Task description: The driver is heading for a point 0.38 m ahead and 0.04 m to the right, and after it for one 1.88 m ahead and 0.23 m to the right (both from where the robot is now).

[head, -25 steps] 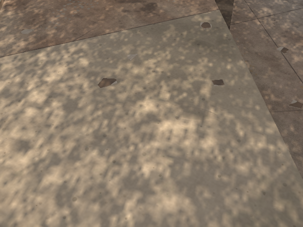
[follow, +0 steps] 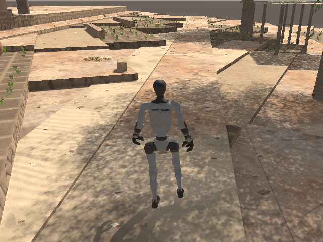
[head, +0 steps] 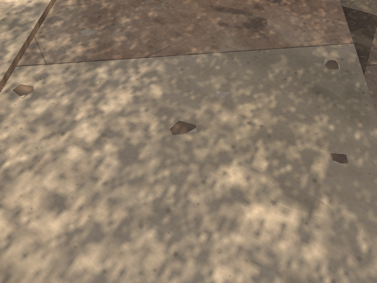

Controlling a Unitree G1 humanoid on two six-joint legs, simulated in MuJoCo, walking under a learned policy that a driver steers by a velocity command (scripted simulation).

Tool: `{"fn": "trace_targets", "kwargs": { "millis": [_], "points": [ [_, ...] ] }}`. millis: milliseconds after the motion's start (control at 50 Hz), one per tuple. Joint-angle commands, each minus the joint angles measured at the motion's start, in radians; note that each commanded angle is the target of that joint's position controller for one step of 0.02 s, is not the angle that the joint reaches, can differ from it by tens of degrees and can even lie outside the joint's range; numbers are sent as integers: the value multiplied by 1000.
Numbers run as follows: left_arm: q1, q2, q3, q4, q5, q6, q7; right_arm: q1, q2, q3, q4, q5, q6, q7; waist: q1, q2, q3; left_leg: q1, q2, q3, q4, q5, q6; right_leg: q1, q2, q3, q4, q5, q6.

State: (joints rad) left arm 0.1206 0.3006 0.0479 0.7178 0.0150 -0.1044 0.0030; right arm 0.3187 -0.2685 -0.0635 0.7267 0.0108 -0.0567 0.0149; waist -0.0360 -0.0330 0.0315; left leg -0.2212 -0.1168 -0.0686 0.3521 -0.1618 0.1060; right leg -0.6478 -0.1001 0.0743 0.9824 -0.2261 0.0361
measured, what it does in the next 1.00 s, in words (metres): walks ahead: right foot, then left foot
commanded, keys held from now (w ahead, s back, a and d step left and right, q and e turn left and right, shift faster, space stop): w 0.22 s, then no key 0.78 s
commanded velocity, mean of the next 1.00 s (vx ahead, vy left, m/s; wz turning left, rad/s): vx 0.22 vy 0.00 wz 0.11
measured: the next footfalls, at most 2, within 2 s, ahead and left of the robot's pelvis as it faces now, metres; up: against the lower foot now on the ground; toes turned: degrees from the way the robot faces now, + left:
right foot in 0.26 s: +0.34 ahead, -0.14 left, +0.00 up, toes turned +4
left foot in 0.66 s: +0.37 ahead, +0.11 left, +0.00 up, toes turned +3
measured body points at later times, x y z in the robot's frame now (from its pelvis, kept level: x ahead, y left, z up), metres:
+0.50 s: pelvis +0.25 -0.06 +0.00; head +0.29 -0.06 +0.44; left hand +0.35 +0.21 -0.12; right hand +0.40 -0.31 -0.12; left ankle +0.26 +0.10 -0.69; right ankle +0.30 -0.14 -0.75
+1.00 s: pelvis +0.32 -0.02 -0.01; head +0.33 -0.01 +0.44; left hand +0.40 +0.25 -0.15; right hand +0.48 -0.26 -0.13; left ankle +0.33 +0.11 -0.75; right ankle +0.30 -0.14 -0.75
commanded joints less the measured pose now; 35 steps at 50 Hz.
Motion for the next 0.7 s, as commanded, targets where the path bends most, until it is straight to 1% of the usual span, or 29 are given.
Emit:
{"fn": "trace_targets", "kwargs": {
  "millis": [20,60,100,140,180,200,220,240,260,280,300,320,340,360,380,400,420,440,460,480,500,540,580,620,640,660,680,700],
  "points": [
    [-22,45,9,-57,3,0,0,-21,-156,-40,-66,5,-16,-21,15,90,-51,-3,215,-151,-129,312,147,35,20,-34,-196,203,24],
    [-89,27,1,-68,-3,-8,-10,16,-151,-36,-47,6,-13,-24,-21,107,-46,-8,199,-129,-124,242,117,92,45,-47,-333,334,17],
    [-147,35,1,-84,-14,-14,-20,54,-160,-35,-27,7,-13,-23,-50,116,-26,19,226,-159,-123,177,112,107,58,-48,-398,383,5],
    [-189,52,6,-102,-17,-21,-28,82,-161,-35,-10,8,-10,-22,-64,115,-7,106,264,-199,-88,177,113,63,61,-37,-445,341,-18],
    [-201,67,12,-115,-16,-29,-36,96,-165,-36,2,7,-3,-26,-59,119,0,197,303,-240,-45,221,105,33,67,-34,-482,261,-47],
    [-189,73,15,-115,-17,-31,-38,94,-169,-38,6,5,2,-28,-49,129,0,227,316,-252,-27,266,99,43,71,-39,-492,217,-61],
    [-158,82,19,-110,-17,-33,-39,85,-174,-40,7,5,7,-30,-30,142,-9,243,318,-253,4,349,89,85,82,-51,-502,174,-78],
    [-81,99,31,-90,-9,-36,-35,58,-170,-38,2,3,12,-32,17,144,-44,245,280,-225,96,546,65,198,112,-79,-545,182,-103],
    [41,131,45,-63,5,-41,-32,34,-153,-29,-11,-3,14,-33,80,133,-146,201,223,-179,256,645,27,405,83,-66,-543,314,-142],
    [192,195,57,-48,28,-44,-27,34,-109,-10,-43,-23,9,-35,125,20,-303,0,142,-139,540,403,-23,722,-98,115,-468,615,-226],
    [262,213,65,-8,20,-29,-34,212,-40,11,-9,-7,-2,-29,80,-268,-443,-335,-17,-80,888,-419,-102,1044,-326,483,-486,728,-409],
    [281,135,48,-12,-15,-19,-37,189,-137,-6,9,0,-4,-27,116,-150,-418,-410,16,-166,985,-485,-111,1001,-312,536,-539,612,-382],
    [198,101,35,-25,-19,-12,-33,77,-167,-17,-16,12,1,-28,115,-75,-271,-456,57,-145,994,-419,-122,873,-277,385,-550,637,-339],
    [123,75,21,-34,-12,-7,-33,7,-161,-15,-33,1,8,-32,90,0,-189,-438,102,-96,943,-365,-133,742,-227,280,-569,729,-311],
    [80,56,12,-32,-10,-3,-33,-24,-149,-17,-45,-13,14,-33,62,18,-136,-412,138,-67,871,-327,-140,635,-193,221,-594,766,-297],
    [59,47,6,-25,-3,-3,-34,-9,-123,-15,-45,-13,24,-33,28,-10,-124,-340,166,-53,801,-297,-144,554,-157,173,-624,771,-282],
    [35,37,2,-17,2,-2,-36,19,-89,-8,-35,-10,35,-34,6,-42,-123,-273,171,-36,724,-269,-152,491,-126,125,-646,790,-275],
    [16,43,3,-8,6,-1,-36,35,-62,-1,-29,-8,42,-38,-7,-67,-126,-224,169,-16,646,-251,-163,450,-108,83,-660,828,-277],
    [3,60,7,0,9,1,-34,34,-51,3,-29,-9,46,-42,-12,-79,-137,-185,166,-1,573,-227,-171,426,-102,54,-666,860,-281],
    [-6,77,12,8,6,7,-30,26,-43,7,-29,-13,49,-45,-13,-84,-154,-141,167,7,503,-185,-173,413,-95,28,-666,861,-278],
    [-2,88,15,18,2,13,-27,12,-44,8,-29,-15,52,-47,-6,-85,-172,-108,165,13,449,-125,-173,412,-94,16,-669,838,-274],
    [14,96,16,38,-4,26,-22,-22,-63,2,-28,-13,60,-48,11,-78,-182,-69,163,16,375,-39,-170,419,-97,11,-676,719,-265],
    [20,92,12,56,-5,37,-21,-65,-75,-3,-34,-14,68,-48,25,-71,-154,-45,165,14,312,-17,-158,403,-100,27,-683,529,-257],
    [4,81,4,68,-12,46,-22,-88,-72,-6,-38,-19,69,-48,15,-64,-116,12,157,28,188,30,-135,374,-87,40,-669,320,-232],
    [13,65,-3,76,-17,49,-22,-96,-73,-8,-39,-27,67,-48,10,-52,-100,51,155,28,103,83,-118,362,-61,43,-654,207,-198],
    [45,42,-12,89,-11,48,-22,-109,-97,-12,-50,-36,64,-51,19,-16,-91,97,199,-24,62,191,-99,341,-30,42,-631,98,-151],
    [99,32,-16,97,9,45,-24,-119,-145,-20,-64,-35,64,-58,62,65,-104,157,265,-80,90,324,-68,298,29,9,-585,-29,-109],
    [165,13,-19,112,6,46,-23,-148,-157,-25,-54,-23,69,-59,107,169,-112,125,272,-92,106,197,-30,305,87,-50,-590,-107,-78]
  ]
}}
Velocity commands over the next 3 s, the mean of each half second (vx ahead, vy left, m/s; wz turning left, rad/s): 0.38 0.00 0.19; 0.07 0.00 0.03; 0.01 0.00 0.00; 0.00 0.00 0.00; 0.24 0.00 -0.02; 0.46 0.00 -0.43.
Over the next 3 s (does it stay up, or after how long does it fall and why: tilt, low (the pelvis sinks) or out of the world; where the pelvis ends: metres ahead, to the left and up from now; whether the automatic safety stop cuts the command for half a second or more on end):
stays up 0.69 -0.03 -0.01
